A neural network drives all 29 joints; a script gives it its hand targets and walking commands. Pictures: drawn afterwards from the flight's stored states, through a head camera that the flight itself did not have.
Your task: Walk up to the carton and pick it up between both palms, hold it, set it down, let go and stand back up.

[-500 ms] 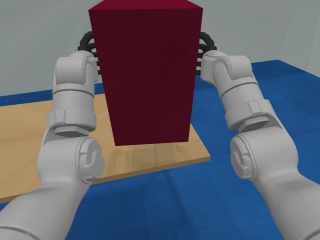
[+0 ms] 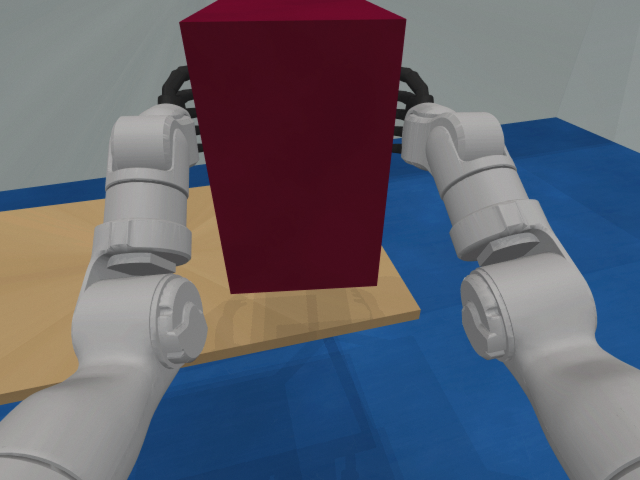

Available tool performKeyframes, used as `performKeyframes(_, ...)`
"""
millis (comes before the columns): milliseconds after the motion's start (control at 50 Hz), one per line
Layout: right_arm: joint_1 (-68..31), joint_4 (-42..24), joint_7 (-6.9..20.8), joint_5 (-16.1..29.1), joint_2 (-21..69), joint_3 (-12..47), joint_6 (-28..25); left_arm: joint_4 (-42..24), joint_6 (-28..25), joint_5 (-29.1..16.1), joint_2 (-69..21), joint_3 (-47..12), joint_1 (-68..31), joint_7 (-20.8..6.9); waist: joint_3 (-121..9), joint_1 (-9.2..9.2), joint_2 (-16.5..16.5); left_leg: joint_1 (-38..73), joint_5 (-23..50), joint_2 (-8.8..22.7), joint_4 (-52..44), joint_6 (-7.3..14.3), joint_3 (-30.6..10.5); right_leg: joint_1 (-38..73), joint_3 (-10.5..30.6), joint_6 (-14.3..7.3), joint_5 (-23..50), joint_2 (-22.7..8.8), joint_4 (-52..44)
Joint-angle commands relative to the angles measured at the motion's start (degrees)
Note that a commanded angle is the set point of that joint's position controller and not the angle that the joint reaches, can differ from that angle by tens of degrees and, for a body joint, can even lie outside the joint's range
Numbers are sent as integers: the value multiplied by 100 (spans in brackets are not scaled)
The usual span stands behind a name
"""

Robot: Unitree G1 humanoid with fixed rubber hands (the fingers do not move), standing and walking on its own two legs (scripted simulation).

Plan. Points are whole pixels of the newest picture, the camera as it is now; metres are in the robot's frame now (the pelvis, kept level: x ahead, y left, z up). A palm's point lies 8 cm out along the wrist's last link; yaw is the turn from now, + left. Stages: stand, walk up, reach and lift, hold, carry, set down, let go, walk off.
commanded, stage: hold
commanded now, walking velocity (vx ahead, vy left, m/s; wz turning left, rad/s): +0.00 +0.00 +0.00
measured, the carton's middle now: (296, 134) +0.44 +0.00 +0.29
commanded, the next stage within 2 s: none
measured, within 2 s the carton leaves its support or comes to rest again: neither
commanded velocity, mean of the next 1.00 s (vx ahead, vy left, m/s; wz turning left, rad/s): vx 0.00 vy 0.00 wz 0.00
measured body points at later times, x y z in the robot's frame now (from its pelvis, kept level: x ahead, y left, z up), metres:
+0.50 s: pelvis +0.00 +0.00 +0.00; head -0.08 -0.01 +0.44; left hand +0.40 +0.14 +0.32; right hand +0.39 -0.14 +0.31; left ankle +0.04 +0.13 -0.74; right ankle +0.04 -0.10 -0.74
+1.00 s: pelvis +0.00 +0.00 +0.00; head -0.08 -0.01 +0.44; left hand +0.40 +0.14 +0.34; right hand +0.39 -0.14 +0.32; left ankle +0.04 +0.13 -0.74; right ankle +0.04 -0.10 -0.74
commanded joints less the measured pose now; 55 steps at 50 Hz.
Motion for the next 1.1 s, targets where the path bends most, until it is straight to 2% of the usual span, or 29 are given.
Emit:
performKeyframes(0,-5231,-1712,877,1235,3905,738,-378,-721,-565,-1063,-3747,-1547,-5114,-749,-2162,-51,31,948,154,-292,-13,-83,-287,1681,-8,295,606,312,-827)
performKeyframes(40,-4747,-1287,875,1155,3644,560,-310,-277,-450,-614,-3566,-1132,-4564,-848,-1515,-23,59,869,-234,-255,-178,-67,-306,1509,18,295,236,254,-945)
performKeyframes(80,-4805,-1276,872,1057,3715,562,-364,-573,-527,-704,-3533,-1186,-4910,-929,-1745,-101,-143,885,-246,-238,-213,-55,-276,1716,-35,330,266,259,-880)
performKeyframes(160,-5454,-2547,844,1581,3960,1024,-496,-1703,-634,-1324,-3955,-1962,-5475,-835,-2971,-170,137,1350,858,-300,162,-170,-288,2048,-24,314,1348,390,-678)
performKeyframes(200,-5709,-2987,830,1640,4030,1145,-492,-1647,-602,-1412,-3962,-2075,-5406,-800,-3246,-129,100,1207,983,-350,258,-148,-280,2301,47,304,1668,375,-613)
performKeyframes(220,-5522,-2698,824,1564,3918,1044,-462,-1472,-582,-1403,-3976,-2060,-5351,-804,-2869,-241,176,1251,819,-324,200,-176,-295,2035,13,301,1543,373,-671)
performKeyframes(300,-4857,-1919,809,1350,3779,799,-318,-1115,-482,-1020,-3804,-1576,-4868,-837,-2353,-119,68,1119,548,-297,37,-156,-294,1994,22,303,1210,346,-739)
performKeyframes(320,-4615,-1542,795,1224,3641,668,-257,-834,-421,-854,-3677,-1468,-4766,-881,-1895,-208,150,1053,170,-277,-55,-170,-255,1790,37,318,800,298,-816)
performKeyframes(340,-4801,-1596,802,1122,3554,602,-262,-420,-372,-685,-3571,-1193,-4549,-958,-1624,-152,-168,949,-166,-234,-130,-72,-281,1695,48,352,527,254,-891)
performKeyframes(380,-4900,-1560,801,1173,3617,589,-300,-495,-412,-667,-3518,-1172,-4674,-1029,-1778,-107,-160,896,-204,-242,-179,-47,-249,1857,30,354,394,259,-874)
performKeyframes(420,-5001,-2007,809,1317,3729,766,-364,-1014,-450,-772,-3706,-1501,-4803,-1009,-2085,-138,39,1039,284,-246,-67,-121,-259,1997,53,313,891,283,-790)
performKeyframes(460,-5527,-2171,837,1384,3943,849,-420,-1115,-541,-986,-3703,-1556,-5317,-965,-2284,-55,-56,976,86,-291,-40,-70,-254,1895,3,333,509,308,-822)
performKeyframes(480,-5720,-2458,836,1538,4084,961,-454,-1510,-605,-1179,-3770,-1833,-5698,-897,-2823,-74,82,1092,340,-302,48,-100,-251,2003,-41,314,758,356,-730)
performKeyframes(520,-5907,-2623,888,1518,4100,937,-478,-1442,-665,-1405,-3903,-1952,-5782,-807,-2794,-86,198,1003,282,-302,36,-94,-275,1730,-20,264,600,370,-791)
performKeyframes(600,-5197,-1757,884,1182,3864,632,-387,-698,-536,-1122,-3855,-1597,-5236,-811,-2032,-154,84,921,20,-259,-77,-120,-236,1562,10,281,573,295,-858)
performKeyframes(620,-4960,-1517,887,1198,3891,657,-355,-529,-546,-854,-3659,-1250,-4873,-829,-1864,-11,-107,965,-30,-275,-98,-43,-248,1542,11,335,420,277,-905)
performKeyframes(640,-5011,-1593,863,1137,3717,577,-368,-555,-503,-888,-3748,-1340,-4905,-876,-1793,-153,-25,894,-82,-253,-162,-95,-268,1642,15,310,501,292,-882)
performKeyframes(660,-4984,-1504,864,1156,3730,564,-352,-489,-533,-817,-3602,-1246,-4926,-898,-1627,-144,-54,884,-283,-260,-160,-49,-280,1596,21,338,212,242,-937)
performKeyframes(700,-5245,-1837,865,1232,3839,723,-433,-664,-552,-810,-3577,-1257,-4932,-926,-2073,-56,-151,1028,36,-273,-92,-36,-246,1759,22,360,499,261,-888)
performKeyframes(720,-5390,-2047,863,1270,3783,674,-455,-743,-580,-948,-3760,-1450,-5110,-923,-2090,-143,-31,954,-55,-258,-94,-65,-265,1650,18,317,406,285,-881)
performKeyframes(740,-5297,-1803,888,1284,3858,674,-423,-844,-595,-960,-3667,-1389,-5311,-898,-2036,-55,26,874,-104,-278,-110,-66,-275,1663,35,310,312,276,-855)
performKeyframes(780,-5665,-2342,882,1440,3987,867,-520,-1382,-658,-1238,-3871,-1805,-5607,-813,-2705,-91,128,1001,385,-278,35,-120,-273,1933,-29,281,805,367,-711)
performKeyframes(820,-6024,-2871,868,1518,4065,971,-545,-1289,-668,-1436,-3954,-1856,-5506,-760,-2998,-67,-61,1087,604,-309,139,-85,-276,1901,-6,315,1062,373,-709)
performKeyframes(840,-5782,-2628,872,1500,3974,934,-528,-1249,-638,-1388,-3979,-1901,-5549,-751,-2776,-119,116,1073,600,-288,134,-133,-291,1821,13,276,1045,371,-731)
performKeyframes(940,-4708,-1373,812,1133,3667,564,-288,-333,-415,-661,-3585,-1154,-4563,-892,-1530,-69,-62,964,-75,-270,-123,-63,-267,1570,25,336,451,252,-926)
performKeyframes(1000,-4899,-1855,811,1313,3536,683,-369,-606,-427,-724,-3712,-1341,-4594,-1006,-1833,-187,32,1018,93,-219,-129,-129,-280,1952,12,287,700,309,-860)
performKeyframes(1020,-5150,-2156,816,1385,3660,814,-417,-835,-477,-825,-3744,-1410,-4785,-985,-2115,-99,-83,1078,304,-237,-40,-90,-317,2040,45,294,883,318,-811)
performKeyframes(1040,-5162,-2114,803,1466,3817,848,-400,-1200,-529,-892,-3682,-1549,-5150,-941,-2393,-116,22,1140,399,-265,14,-112,-281,2058,10,325,998,322,-745)
performKeyframes(1080,-5755,-2630,827,1570,3956,945,-486,-1482,-605,-1299,-3924,-1864,-5611,-885,-2829,-164,71,1091,525,-289,101,-136,-317,2052,-11,303,1043,370,-695)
